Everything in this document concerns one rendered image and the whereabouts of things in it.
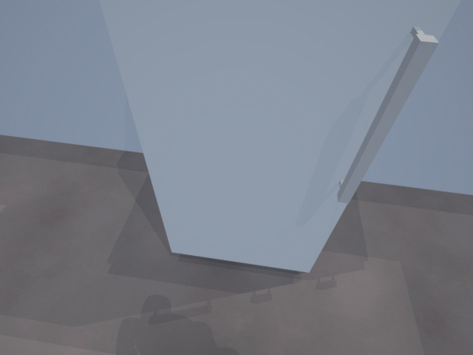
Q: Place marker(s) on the handle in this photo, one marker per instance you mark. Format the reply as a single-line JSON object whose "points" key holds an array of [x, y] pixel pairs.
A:
{"points": [[410, 70]]}

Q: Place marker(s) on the fridge door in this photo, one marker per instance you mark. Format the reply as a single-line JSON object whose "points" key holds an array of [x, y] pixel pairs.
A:
{"points": [[250, 112]]}

